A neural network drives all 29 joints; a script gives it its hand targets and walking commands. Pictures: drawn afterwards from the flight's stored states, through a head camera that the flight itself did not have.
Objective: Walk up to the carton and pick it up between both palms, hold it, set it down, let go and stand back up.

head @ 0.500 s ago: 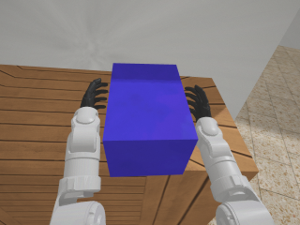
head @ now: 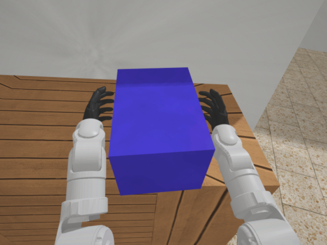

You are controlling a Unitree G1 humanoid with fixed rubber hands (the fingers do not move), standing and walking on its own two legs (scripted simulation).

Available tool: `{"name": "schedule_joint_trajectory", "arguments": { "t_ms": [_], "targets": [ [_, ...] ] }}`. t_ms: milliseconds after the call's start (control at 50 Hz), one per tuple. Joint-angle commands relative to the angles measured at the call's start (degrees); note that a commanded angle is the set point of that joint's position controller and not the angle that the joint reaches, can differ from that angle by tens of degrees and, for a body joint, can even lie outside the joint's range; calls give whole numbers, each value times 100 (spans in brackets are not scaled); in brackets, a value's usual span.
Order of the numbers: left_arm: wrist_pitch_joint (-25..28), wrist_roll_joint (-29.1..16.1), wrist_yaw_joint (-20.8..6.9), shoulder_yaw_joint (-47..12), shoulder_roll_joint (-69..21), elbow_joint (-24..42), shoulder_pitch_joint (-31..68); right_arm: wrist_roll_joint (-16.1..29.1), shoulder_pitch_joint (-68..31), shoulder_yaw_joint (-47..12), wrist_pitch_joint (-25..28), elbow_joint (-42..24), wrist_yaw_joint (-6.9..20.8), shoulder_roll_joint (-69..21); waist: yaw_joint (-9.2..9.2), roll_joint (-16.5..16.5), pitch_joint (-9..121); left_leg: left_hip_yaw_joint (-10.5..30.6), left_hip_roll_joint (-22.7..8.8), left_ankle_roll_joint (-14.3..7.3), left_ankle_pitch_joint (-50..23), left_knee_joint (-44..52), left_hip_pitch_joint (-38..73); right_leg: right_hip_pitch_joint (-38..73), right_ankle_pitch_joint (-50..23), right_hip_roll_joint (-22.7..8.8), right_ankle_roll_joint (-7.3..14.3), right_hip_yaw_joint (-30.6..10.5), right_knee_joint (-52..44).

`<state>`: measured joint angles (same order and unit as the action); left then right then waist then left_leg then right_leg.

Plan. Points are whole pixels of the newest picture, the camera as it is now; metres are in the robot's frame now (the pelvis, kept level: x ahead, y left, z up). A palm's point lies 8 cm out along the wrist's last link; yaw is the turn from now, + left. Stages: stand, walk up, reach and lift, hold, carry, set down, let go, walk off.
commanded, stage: reach and lift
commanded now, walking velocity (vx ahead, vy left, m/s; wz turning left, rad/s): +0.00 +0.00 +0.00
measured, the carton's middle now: (157, 126) +0.41 -0.01 +0.10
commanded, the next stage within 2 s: hold in 0.34 s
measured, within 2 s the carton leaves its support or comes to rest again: neither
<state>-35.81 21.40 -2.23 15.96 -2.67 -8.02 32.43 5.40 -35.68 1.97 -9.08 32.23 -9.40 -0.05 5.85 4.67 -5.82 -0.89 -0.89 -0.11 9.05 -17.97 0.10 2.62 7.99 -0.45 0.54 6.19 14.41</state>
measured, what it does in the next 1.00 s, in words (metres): stands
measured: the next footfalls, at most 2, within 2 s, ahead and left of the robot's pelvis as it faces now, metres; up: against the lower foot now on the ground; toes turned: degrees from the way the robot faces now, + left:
none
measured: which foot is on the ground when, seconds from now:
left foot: down 0.00-1.00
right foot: down 0.00-1.00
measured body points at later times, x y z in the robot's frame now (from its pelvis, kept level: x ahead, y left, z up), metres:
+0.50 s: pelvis +0.00 +0.00 +0.00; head -0.03 +0.04 +0.45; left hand +0.39 +0.14 +0.17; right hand +0.37 -0.15 +0.18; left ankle +0.02 +0.11 -0.75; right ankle +0.01 -0.11 -0.75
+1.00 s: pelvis -0.01 +0.00 +0.00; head -0.05 +0.03 +0.45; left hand +0.37 +0.15 +0.19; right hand +0.37 -0.14 +0.19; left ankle +0.02 +0.11 -0.75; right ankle +0.01 -0.11 -0.75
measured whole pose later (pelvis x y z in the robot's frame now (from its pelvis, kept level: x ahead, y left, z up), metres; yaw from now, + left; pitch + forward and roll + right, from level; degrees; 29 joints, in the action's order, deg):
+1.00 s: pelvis -0.01 +0.00 +0.00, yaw -1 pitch -10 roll +0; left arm -41.8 22.4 -2.9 17.8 -2.7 -6.2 35.9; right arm 6.0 -40.1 3.8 -13.9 32.1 -8.5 -0.2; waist 5.1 4.4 -4.6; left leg -1.4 -0.8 -0.1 7.5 -16.9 0.6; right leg 2.0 7.3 -0.5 0.8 5.5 15.3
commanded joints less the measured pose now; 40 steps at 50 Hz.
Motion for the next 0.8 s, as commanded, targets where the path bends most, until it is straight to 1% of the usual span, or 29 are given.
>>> {"name": "schedule_joint_trajectory", "arguments": {
  "t_ms": [0,140,240,300,380,460,520,620,680,700,780],
  "targets": [
    [320,-822,-754,-2527,-2894,488,3206,165,-3626,-1835,465,-1664,435,-2788,84,-467,2358,-128,250,100,-1253,43,651,421,-1317,238,-294,96,11],
    [238,-743,-739,-2331,-2850,298,3351,95,-3744,-1622,419,-1372,500,-2712,42,-456,2175,-154,221,52,-890,169,551,256,-786,236,-254,120,-58],
    [226,-753,-727,-2321,-2864,299,3421,146,-3850,-1650,432,-1363,495,-2733,55,-483,2345,-161,232,73,-1166,78,649,353,-1068,254,-266,118,-10],
    [235,-791,-710,-2380,-2890,444,3446,247,-3906,-1786,428,-1477,479,-2785,34,-510,2504,-145,248,93,-1414,0,713,458,-1312,274,-276,115,31],
    [185,-771,-717,-2369,-2854,434,3354,302,-3865,-1844,364,-1480,440,-2768,38,-469,2389,-140,264,89,-1411,2,671,495,-1371,270,-295,90,26],
    [118,-765,-742,-2361,-2855,565,3389,358,-3815,-1865,289,-1485,421,-2785,52,-475,2331,-153,265,94,-1379,38,639,541,-1332,272,-290,79,21],
    [69,-801,-739,-2449,-2857,775,3396,463,-3782,-1995,229,-1608,393,-2811,55,-523,2414,-145,272,120,-1525,0,692,604,-1422,283,-289,71,47],
    [-58,-820,-761,-2483,-2843,934,3410,537,-3791,-2057,86,-1732,361,-2852,44,-480,2270,-175,278,87,-1299,84,564,598,-1177,278,-282,49,17],
    [-156,-798,-774,-2485,-2854,934,3417,534,-3778,-1990,-1,-1700,369,-2827,51,-542,2081,-190,255,90,-1113,168,472,505,-857,287,-249,57,-13],
    [-183,-790,-784,-2457,-2854,947,3416,519,-3785,-1975,-24,-1708,371,-2831,47,-508,2064,-206,252,77,-1047,192,459,502,-772,287,-250,56,-28],
    [-265,-736,-830,-2357,-2822,834,3546,410,-3832,-1772,-106,-1567,412,-2808,46,-544,1882,-238,226,39,-564,358,262,415,-283,275,-225,66,-69]
  ]
}}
